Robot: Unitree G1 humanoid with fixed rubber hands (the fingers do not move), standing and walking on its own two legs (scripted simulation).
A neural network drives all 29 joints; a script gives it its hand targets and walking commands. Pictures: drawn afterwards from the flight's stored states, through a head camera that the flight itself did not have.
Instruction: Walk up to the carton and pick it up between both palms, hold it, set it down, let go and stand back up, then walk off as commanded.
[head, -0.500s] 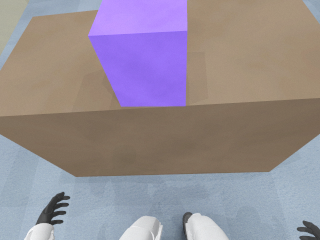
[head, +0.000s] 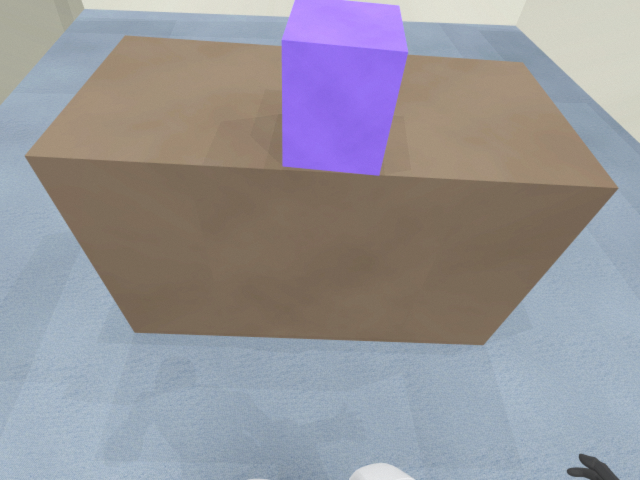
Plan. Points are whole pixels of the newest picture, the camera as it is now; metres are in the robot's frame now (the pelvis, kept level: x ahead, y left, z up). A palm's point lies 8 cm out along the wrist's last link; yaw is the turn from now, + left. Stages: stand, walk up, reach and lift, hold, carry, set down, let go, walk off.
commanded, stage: walk off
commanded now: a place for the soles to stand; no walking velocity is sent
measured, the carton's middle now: (339, 88) +0.78 -0.03 +0.09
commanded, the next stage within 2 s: none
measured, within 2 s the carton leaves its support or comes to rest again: neither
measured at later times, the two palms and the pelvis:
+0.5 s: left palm out of the picture +0.01 +0.38 -0.09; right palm out of the picture -0.05 -0.32 -0.10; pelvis -0.04 +0.03 -0.01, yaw -2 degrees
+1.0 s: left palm (122, 355) +0.31 +0.31 -0.11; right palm out of the picture +0.06 -0.34 -0.10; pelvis +0.10 +0.01 -0.03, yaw -5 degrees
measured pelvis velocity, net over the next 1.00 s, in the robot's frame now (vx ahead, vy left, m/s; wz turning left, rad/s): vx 0.10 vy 0.01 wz -0.08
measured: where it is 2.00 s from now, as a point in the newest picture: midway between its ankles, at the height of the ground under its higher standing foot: outside the picture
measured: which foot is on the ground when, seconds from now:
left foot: down 0.00-0.16, up 0.18-0.52, down 0.54-1.00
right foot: up 0.00-0.12, down 0.14-0.60, up 0.62-0.94, down 0.96-1.00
